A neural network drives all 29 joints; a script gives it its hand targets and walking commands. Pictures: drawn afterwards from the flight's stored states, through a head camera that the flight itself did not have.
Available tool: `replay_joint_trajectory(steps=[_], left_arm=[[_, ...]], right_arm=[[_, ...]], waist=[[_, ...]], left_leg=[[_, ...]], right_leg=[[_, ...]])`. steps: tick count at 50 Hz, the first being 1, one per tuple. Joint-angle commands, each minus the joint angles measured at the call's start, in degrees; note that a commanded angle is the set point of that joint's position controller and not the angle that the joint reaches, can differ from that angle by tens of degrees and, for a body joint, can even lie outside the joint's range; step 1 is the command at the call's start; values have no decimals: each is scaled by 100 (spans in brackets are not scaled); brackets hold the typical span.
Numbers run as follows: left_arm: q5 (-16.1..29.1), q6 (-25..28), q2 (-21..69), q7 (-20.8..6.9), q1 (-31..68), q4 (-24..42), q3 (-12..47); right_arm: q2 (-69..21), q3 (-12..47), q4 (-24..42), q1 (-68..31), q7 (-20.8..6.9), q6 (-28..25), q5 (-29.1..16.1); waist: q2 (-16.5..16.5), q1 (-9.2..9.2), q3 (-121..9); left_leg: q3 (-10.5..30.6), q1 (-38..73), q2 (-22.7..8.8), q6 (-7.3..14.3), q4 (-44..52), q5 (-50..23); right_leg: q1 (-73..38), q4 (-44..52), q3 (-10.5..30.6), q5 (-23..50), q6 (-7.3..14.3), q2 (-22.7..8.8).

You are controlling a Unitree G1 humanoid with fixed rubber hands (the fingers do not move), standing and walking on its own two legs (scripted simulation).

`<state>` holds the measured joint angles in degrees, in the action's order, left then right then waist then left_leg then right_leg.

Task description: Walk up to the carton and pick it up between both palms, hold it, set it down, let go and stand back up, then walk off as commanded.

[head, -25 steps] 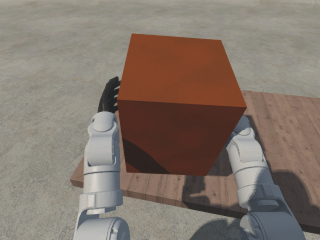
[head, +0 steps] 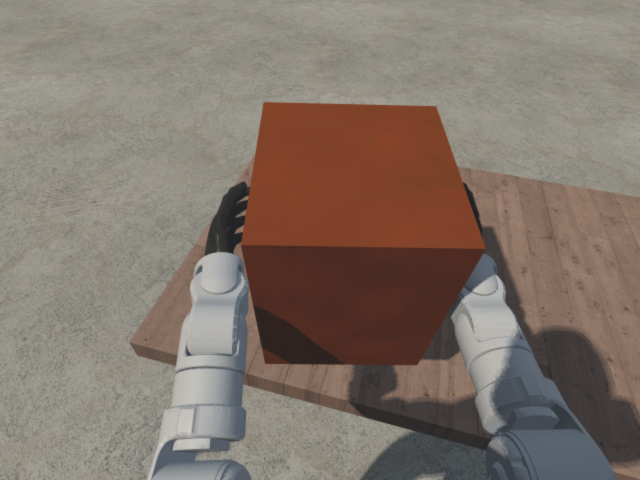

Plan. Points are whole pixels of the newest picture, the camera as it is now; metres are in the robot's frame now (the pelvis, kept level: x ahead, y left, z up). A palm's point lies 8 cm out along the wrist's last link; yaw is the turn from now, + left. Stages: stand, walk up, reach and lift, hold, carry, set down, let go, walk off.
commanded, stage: set down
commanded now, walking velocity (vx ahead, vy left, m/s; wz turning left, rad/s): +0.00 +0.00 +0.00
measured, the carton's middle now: (345, 242) +0.38 -0.01 +0.13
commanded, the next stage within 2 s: none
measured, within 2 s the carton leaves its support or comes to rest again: neither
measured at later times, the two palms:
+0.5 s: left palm (246, 255) +0.38 +0.12 +0.11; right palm (468, 246) +0.39 -0.17 +0.11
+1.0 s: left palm (265, 263) +0.39 +0.10 +0.08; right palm (475, 250) +0.41 -0.20 +0.09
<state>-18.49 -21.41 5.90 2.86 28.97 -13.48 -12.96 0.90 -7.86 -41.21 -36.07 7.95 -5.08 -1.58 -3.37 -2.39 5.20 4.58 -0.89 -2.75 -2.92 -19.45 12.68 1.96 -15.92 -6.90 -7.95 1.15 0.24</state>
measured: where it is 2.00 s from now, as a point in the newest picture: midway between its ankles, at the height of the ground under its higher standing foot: outside the picture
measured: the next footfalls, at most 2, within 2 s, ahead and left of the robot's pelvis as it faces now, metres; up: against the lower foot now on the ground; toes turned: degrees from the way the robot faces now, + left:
none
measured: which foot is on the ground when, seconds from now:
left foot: down 0.00-1.00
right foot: down 0.00-1.00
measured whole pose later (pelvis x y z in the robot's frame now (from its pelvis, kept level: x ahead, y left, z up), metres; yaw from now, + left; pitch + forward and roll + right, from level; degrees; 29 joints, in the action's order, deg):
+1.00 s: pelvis +0.01 -0.02 +0.00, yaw -2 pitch +5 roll +0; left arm -17.6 -6.6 10.2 8.4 34.5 -34.2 -19.7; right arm 4.3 -19.3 -59.4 -44.3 0.3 -13.6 8.1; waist 0.4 0.6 -0.9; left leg 1.9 -11.5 -4.3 -4.4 -17.1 10.5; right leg 15.3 -17.7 -5.7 -7.5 2.9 1.3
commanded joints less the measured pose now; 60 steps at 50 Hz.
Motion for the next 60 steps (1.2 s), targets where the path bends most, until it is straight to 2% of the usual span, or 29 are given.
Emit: replay_joint_trajectory(steps=[1, 3, 4, 6, 15, 17, 19, 20, 21, 22, 24, 29, 33, 34, 36, 39, 42, 43, 44, 47, 50, 51, 52, 54, 59, 60], left_arm=[[434, 488, 2653, -693, 3525, 823, 2497], [459, 545, 2764, -625, 3479, 778, 2543], [443, 569, 2753, -589, 3483, 705, 2508], [454, 617, 2806, -536, 3476, 672, 2472], [441, 854, 2881, -365, 3643, 405, 2364], [406, 887, 2857, -348, 3608, 252, 2271], [383, 939, 2836, -330, 3620, 154, 2159], [373, 985, 2883, -304, 3694, 72, 2106], [388, 1058, 2869, -298, 3845, 82, 2131], [379, 1067, 2925, -280, 3815, -24, 2094], [361, 1176, 2982, -214, 3838, -63, 2041], [360, 1370, 2950, -163, 4051, -386, 1884], [336, 1563, 2981, -72, 4144, -494, 1814], [331, 1612, 3054, -57, 4153, -487, 1791], [271, 1696, 2966, -32, 4187, -686, 1644], [275, 1802, 2999, 28, 4307, -762, 1610], [287, 1910, 3077, 76, 4356, -835, 1568], [260, 1950, 3006, 95, 4420, -824, 1519], [254, 1972, 3018, 114, 4410, -940, 1495], [189, 2032, 2975, 130, 4382, -1107, 1303], [164, 2064, 2961, 170, 4459, -1201, 1195], [199, 2110, 3022, 181, 4553, -1134, 1240], [145, 2124, 2972, 203, 4446, -1184, 1129], [151, 2178, 2965, 228, 4501, -1248, 1108], [77, 2296, 2949, 265, 4409, -1388, 949], [69, 2320, 2889, 270, 4453, -1401, 935]], right_arm=[[-2385, 1871, 1354, -3835, -760, -528, 149], [-2301, 1827, 1407, -3955, -797, -618, 142], [-2280, 1763, 1321, -3949, -824, -614, 147], [-2306, 1787, 1326, -4037, -874, -643, 159], [-2253, 1515, 809, -3995, -1031, -705, 365], [-2212, 1504, 845, -4115, -1046, -752, 390], [-2207, 1446, 668, -4090, -1085, -749, 435], [-2229, 1385, 607, -4158, -1115, -762, 465], [-2257, 1270, 430, -4062, -1130, -768, 541], [-2241, 1237, 446, -4192, -1160, -797, 537], [-2242, 1226, 401, -4216, -1203, -854, 595], [-2298, 953, -66, -4241, -1268, -870, 722], [-2264, 729, -393, -4119, -1344, -948, 876], [-2292, 763, -358, -4189, -1349, -985, 895], [-2311, 681, -491, -4208, -1382, -1009, 955], [-2268, 574, -663, -4253, -1452, -1037, 1035], [-2246, 504, -685, -4284, -1475, -1135, 1061], [-2229, 455, -801, -4287, -1487, -1127, 1107], [-2196, 393, -912, -4273, -1507, -1118, 1105], [-2221, 309, -943, -4318, -1527, -1151, 1189], [-2157, 66, -1181, -4257, -1570, -1147, 1290], [-2183, 38, -1197, -4287, -1586, -1187, 1307], [-2146, 84, -1104, -4375, -1586, -1234, 1323], [-2099, 18, -1178, -4374, -1599, -1251, 1380], [-2095, -33, -1346, -4396, -1622, -1333, 1448], [-2066, -129, -1400, -4411, -1625, -1342, 1489]], waist=[[484, -69, -3114], [591, -65, -3325], [556, -84, -3233], [482, 11, -3279], [319, -5, -3340], [289, 86, -3457], [196, 101, -3446], [218, 145, -3475], [248, 68, -3470], [301, 122, -3561], [276, 160, -3786], [238, 156, -3690], [295, 129, -3887], [291, 158, -4046], [201, 214, -3963], [188, 197, -3997], [170, 241, -4241], [75, 235, -4270], [112, 205, -4227], [53, 338, -4198], [94, 258, -4221], [159, 258, -4377], [111, 351, -4471], [79, 316, -4516], [-53, 401, -4608], [0, 367, -4684]], left_leg=[[-666, -132, 476, -137, 151, -2113], [-661, -103, 455, -169, 100, -2255], [-663, -117, 434, -162, 110, -2132], [-672, -120, 430, -154, 119, -2197], [-654, -103, 366, -135, 178, -2107], [-691, -199, 375, -90, 170, -2066], [-699, -377, 371, -55, 218, -1958], [-711, -403, 380, -48, 239, -1931], [-701, -398, 379, -47, 245, -1833], [-724, -355, 367, -51, 244, -1844], [-726, -249, 346, -70, 178, -2070], [-765, -558, 353, -30, 257, -1789], [-795, -494, 323, -76, 227, -1982], [-807, -538, 336, -88, 191, -2068], [-808, -725, 341, -27, 235, -1882], [-785, -735, 315, -2, 264, -1745], [-841, -766, 319, -48, 203, -1907], [-824, -752, 303, -30, 207, -1924], [-822, -838, 302, -31, 225, -1877], [-908, -1030, 321, 37, 314, -1647], [-900, -984, 287, 31, 334, -1570], [-933, -951, 296, -11, 306, -1709], [-915, -953, 278, -8, 246, -1836], [-916, -1059, 279, 9, 229, -1815], [-941, -1285, 267, 49, 254, -1834], [-934, -1311, 272, 56, 248, -1830]], right_leg=[[-1735, -256, -146, 2549, -284, 160], [-1703, -272, -143, 2651, -248, 161], [-1629, -254, -153, 2542, -243, 167], [-1573, -264, -155, 2535, -223, 185], [-1393, -222, -166, 2459, -199, 208], [-1434, -259, -146, 2657, -229, 170], [-1552, -291, -118, 2749, -258, 152], [-1517, -296, -120, 2698, -263, 158], [-1436, -275, -119, 2567, -265, 149], [-1323, -278, -121, 2527, -243, 154], [-1254, -307, -139, 2671, -237, 169], [-1287, -354, -91, 2747, -265, 123], [-1193, -366, -88, 2811, -266, 133], [-1227, -431, -91, 3011, -269, 122], [-1312, -424, -39, 2949, -289, 108], [-1164, -421, -56, 2766, -305, 98], [-1147, -486, -65, 3031, -310, 111], [-1097, -477, -48, 3030, -325, 122], [-1139, -493, -28, 3029, -317, 99], [-1176, -531, -2, 3010, -371, 74], [-957, -457, -1, 2756, -342, 80], [-966, -510, -18, 2871, -339, 86], [-993, -527, 9, 2998, -320, 88], [-981, -553, 18, 3086, -335, 73], [-1041, -642, 32, 3325, -365, 69], [-992, -626, 38, 3284, -360, 77]])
